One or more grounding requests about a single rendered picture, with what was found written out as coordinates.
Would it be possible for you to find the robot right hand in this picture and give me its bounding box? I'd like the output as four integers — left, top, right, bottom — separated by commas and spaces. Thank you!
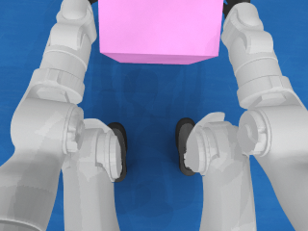
222, 0, 250, 19

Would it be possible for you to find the robot left thigh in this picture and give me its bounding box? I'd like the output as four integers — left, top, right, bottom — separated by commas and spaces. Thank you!
63, 128, 121, 231

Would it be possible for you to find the left robot foot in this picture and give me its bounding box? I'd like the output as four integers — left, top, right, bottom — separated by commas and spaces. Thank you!
107, 122, 128, 183

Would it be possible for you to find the left robot forearm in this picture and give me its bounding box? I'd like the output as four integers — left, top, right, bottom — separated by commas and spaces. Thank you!
10, 0, 97, 145

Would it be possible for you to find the carton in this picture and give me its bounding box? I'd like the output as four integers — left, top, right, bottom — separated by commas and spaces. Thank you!
98, 0, 223, 64

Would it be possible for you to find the left robot upper arm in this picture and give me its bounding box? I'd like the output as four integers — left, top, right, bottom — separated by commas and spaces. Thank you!
0, 97, 85, 231

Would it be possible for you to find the right robot forearm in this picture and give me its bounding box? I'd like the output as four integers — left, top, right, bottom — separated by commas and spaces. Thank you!
220, 2, 308, 112

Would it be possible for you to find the right robot upper arm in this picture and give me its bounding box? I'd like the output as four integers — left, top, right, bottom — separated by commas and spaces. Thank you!
237, 104, 308, 231

